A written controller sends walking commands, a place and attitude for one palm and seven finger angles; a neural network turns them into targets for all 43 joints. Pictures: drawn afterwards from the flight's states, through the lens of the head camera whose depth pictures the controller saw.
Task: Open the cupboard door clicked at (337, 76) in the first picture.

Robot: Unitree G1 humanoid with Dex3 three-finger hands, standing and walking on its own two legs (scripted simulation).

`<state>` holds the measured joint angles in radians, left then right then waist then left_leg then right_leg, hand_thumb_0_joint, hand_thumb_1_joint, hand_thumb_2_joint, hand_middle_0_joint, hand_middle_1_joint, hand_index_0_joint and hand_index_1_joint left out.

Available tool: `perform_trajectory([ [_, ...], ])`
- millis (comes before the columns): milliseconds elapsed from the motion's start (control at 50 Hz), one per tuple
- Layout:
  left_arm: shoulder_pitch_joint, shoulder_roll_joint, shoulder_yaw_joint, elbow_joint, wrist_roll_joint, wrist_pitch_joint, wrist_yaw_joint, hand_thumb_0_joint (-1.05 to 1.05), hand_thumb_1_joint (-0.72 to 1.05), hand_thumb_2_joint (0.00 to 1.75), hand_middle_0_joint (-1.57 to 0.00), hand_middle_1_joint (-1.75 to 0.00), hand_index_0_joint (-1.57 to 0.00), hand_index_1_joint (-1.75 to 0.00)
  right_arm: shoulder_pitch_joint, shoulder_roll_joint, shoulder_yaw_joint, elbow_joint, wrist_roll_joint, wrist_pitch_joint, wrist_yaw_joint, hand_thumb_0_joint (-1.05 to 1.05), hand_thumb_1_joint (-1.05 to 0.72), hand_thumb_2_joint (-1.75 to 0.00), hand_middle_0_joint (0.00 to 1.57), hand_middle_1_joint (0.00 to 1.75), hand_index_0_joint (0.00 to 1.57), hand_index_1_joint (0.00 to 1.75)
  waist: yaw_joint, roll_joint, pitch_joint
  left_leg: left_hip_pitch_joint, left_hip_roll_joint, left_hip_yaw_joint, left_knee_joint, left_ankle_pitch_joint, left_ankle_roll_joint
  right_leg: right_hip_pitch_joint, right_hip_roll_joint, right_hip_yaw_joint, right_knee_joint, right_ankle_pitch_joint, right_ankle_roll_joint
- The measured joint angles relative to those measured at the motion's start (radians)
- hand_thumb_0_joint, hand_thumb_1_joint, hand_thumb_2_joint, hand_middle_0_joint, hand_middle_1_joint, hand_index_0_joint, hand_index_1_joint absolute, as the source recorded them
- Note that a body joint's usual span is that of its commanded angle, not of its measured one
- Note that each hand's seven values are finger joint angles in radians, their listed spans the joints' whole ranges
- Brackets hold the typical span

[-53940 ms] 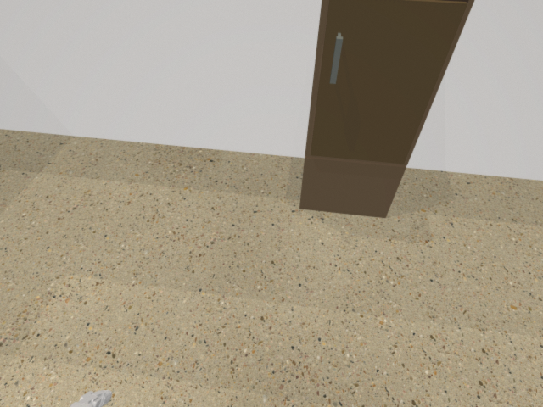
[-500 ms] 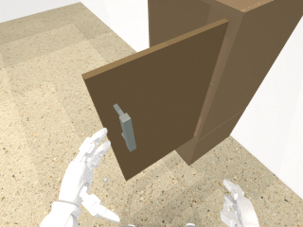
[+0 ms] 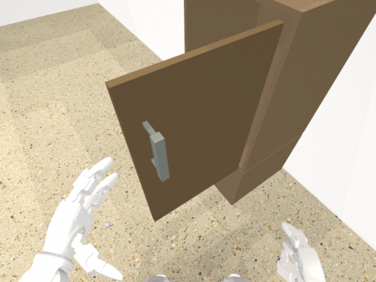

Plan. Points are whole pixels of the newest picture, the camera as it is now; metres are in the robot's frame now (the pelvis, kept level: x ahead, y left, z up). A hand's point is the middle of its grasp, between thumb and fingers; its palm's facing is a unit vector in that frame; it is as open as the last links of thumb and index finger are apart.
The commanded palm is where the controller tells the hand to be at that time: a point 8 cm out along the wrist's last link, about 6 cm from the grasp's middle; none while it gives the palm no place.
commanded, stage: draw the hand back to the body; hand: left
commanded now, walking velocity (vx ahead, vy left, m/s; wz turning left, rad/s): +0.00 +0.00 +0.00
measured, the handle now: (156, 152) +0.36 +0.10 +0.08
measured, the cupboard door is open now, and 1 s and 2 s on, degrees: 89 89 89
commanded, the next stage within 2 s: step back with the hand held close in 1.46 s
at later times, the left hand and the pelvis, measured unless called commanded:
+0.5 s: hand (55, 211) +0.20 +0.22 +0.14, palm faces +0.15 -0.95 -0.27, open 15.6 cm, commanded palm +0.17 +0.27 +0.16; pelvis +0.01 +0.01 +0.03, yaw +0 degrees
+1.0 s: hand (14, 169) +0.23 +0.26 +0.21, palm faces +0.38 -0.81 -0.44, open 10.0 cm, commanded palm +0.18 +0.31 +0.22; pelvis +0.04 +0.02 +0.06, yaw -2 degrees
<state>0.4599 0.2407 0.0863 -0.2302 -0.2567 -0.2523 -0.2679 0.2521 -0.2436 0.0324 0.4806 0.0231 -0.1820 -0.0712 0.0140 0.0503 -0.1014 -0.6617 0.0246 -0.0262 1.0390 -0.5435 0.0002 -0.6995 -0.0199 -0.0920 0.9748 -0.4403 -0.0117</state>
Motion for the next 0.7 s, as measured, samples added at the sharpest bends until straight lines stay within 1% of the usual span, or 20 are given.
perform_trajectory([
  [60,0.004,0.014,0.019,-0.022,-0.003,0.025,0.009,-0.01,-0.5,0.3,-0.15,-0.3,-0.16,-0.3,0.007,0.007,0.003,0.001,0.006,0.001,-0.002,0.01,-0.9,-0.9,0.2,0.3,0.21,0.3,-0.001,0.002,-0.002,0.027,-0.001,0.003,-0.019,0.006,0.003,0.027,0.0,0.003,-0.02,0.008,0.003],
  [140,0.016,0.018,0.043,-0.044,-0.019,0.059,0.016,-0.01,-0.5,0.3,-0.15,-0.3,-0.16,-0.3,0.016,0.008,0.012,0.002,0.012,-0.004,-0.004,0.01,-0.9,-0.9,0.2,0.3,0.21,0.3,-0.001,0.011,-0.007,0.067,-0.003,0.006,-0.052,0.017,0.008,0.07,-0.001,0.005,-0.057,0.021,0.009],
  [300,0.036,0.031,0.063,-0.074,-0.031,0.118,-0.009,-0.01,-0.5,0.3,-0.15,-0.3,-0.15,-0.3,0.013,0.001,0.027,0.01,0.014,-0.028,-0.009,0.01,-0.9,-0.9,0.21,0.3,0.21,0.3,0.01,0.013,-0.001,0.138,-0.007,0.011,-0.106,0.036,0.016,0.143,-0.002,0.01,-0.117,0.043,0.018],
  [400,0.04,0.047,0.096,-0.097,-0.044,0.138,-0.018,-0.01,-0.47,0.32,-0.15,-0.3,-0.16,-0.3,0.008,-0.001,0.03,0.022,0.016,-0.045,-0.012,0.01,-0.9,-0.9,0.21,0.3,0.21,0.3,0.021,0.01,0.007,0.182,-0.007,0.01,-0.138,0.046,0.018,0.19,-0.001,0.008,-0.153,0.054,0.02],
  [420,0.04,0.059,0.096,-0.11,-0.006,0.147,0.018,-0.01,-0.46,0.32,-0.16,-0.3,-0.16,-0.3,0.008,0.001,0.029,0.026,0.01,-0.045,-0.017,0.01,-0.9,-0.9,0.21,0.3,0.21,0.3,0.029,0.007,0.009,0.196,-0.007,0.013,-0.149,0.049,0.018,0.202,0.0,0.011,-0.163,0.058,0.02],
  [440,0.044,0.07,0.092,-0.126,0.037,0.158,0.073,-0.01,-0.44,0.33,-0.16,-0.3,-0.16,-0.3,0.006,0.005,0.028,0.031,0.003,-0.042,-0.024,0.01,-0.9,-0.9,0.21,0.3,0.21,0.3,0.034,0.005,0.013,0.213,-0.006,0.017,-0.164,0.053,0.018,0.217,0.001,0.015,-0.177,0.063,0.021],
  [460,0.053,0.075,0.09,-0.143,0.07,0.17,0.129,-0.01,-0.42,0.34,-0.16,-0.3,-0.16,-0.3,0.005,0.009,0.028,0.035,-0.002,-0.037,-0.029,0.01,-0.9,-0.9,0.21,0.3,0.21,0.3,0.036,0.003,0.016,0.23,-0.006,0.02,-0.183,0.06,0.02,0.233,0.001,0.017,-0.194,0.07,0.023],
  [500,0.071,0.068,0.084,-0.17,0.125,0.189,0.222,-0.01,-0.37,0.36,-0.16,-0.3,-0.16,-0.3,0.004,0.014,0.026,0.04,-0.009,-0.03,-0.034,0.01,-0.9,-0.9,0.21,0.3,0.21,0.3,0.036,0.003,0.025,0.264,-0.007,0.022,-0.221,0.076,0.021,0.267,0.002,0.02,-0.233,0.086,0.024],
  [540,0.085,0.057,0.075,-0.187,0.164,0.2,0.289,-0.01,-0.32,0.38,-0.16,-0.3,-0.16,-0.3,0.004,0.016,0.025,0.046,-0.014,-0.023,-0.036,0.01,-0.9,-0.9,0.21,0.3,0.21,0.3,0.037,0.005,0.037,0.296,-0.009,0.026,-0.258,0.091,0.022,0.299,0.002,0.022,-0.27,0.101,0.025],
  [600,0.096,0.051,0.063,-0.193,0.202,0.206,0.35,-0.01,-0.23,0.42,-0.16,-0.3,-0.17,-0.3,0.003,0.016,0.025,0.065,-0.02,-0.014,-0.038,0.01,-0.9,-0.9,0.21,0.3,0.21,0.3,0.04,0.006,0.057,0.346,-0.015,0.031,-0.313,0.112,0.026,0.346,-0.002,0.028,-0.32,0.12,0.029],
  [700,0.094,0.07,0.074,-0.188,0.233,0.204,0.394,-0.01,-0.06,0.49,-0.17,-0.3,-0.18,-0.3,-0.001,0.019,0.025,0.108,-0.029,-0.005,-0.039,0.01,-0.9,-0.9,0.21,0.3,0.21,0.3,0.046,0.007,0.079,0.425,-0.024,0.041,-0.403,0.145,0.029,0.416,-0.008,0.036,-0.393,0.145,0.033],
])
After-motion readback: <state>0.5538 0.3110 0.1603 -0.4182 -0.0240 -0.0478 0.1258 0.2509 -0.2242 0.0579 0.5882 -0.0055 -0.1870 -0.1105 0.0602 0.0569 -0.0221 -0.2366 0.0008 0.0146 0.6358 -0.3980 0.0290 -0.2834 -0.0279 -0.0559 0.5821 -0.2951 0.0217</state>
